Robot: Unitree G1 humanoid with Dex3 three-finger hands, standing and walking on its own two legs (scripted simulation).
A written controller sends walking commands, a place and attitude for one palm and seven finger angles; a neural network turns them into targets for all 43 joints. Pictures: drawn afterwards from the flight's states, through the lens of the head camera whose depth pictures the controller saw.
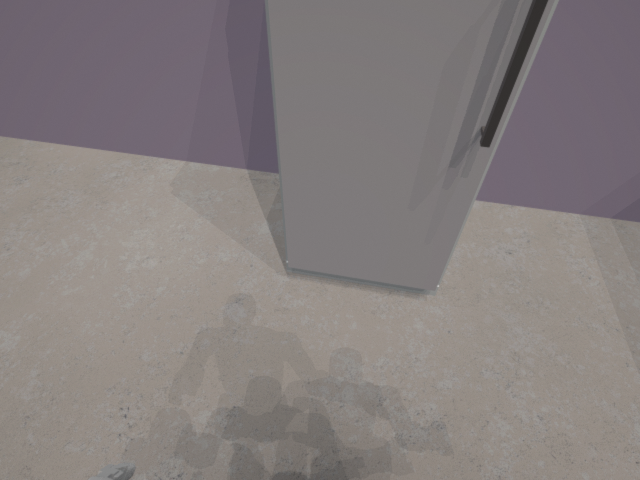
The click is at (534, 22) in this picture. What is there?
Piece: fridge door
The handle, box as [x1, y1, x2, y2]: [480, 0, 547, 146]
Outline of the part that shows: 547,0 533,0 531,3 487,123 485,126 481,127 481,146 489,146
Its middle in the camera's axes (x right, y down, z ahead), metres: +0.38 -0.37 +0.73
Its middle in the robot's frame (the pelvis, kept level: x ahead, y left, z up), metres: +0.84 -0.33 +0.19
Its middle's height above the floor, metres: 0.96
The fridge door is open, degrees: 0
